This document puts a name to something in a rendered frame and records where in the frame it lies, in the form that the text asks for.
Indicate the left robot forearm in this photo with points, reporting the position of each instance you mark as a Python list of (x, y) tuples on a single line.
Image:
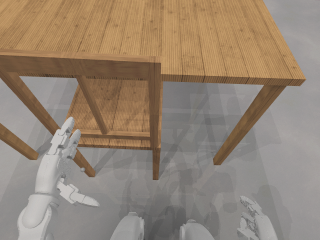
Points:
[(38, 219)]

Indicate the left robot hand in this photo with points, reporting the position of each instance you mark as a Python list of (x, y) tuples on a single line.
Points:
[(56, 162)]

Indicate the right robot thigh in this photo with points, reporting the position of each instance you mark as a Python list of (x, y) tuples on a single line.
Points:
[(194, 231)]

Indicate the robot left shin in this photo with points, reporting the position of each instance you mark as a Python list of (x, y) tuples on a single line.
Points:
[(132, 214)]

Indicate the chair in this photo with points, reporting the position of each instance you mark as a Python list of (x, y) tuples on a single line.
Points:
[(110, 113)]

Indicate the right robot hand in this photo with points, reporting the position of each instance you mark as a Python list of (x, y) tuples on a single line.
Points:
[(260, 228)]

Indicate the table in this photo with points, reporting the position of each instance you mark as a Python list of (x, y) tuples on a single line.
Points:
[(199, 41)]

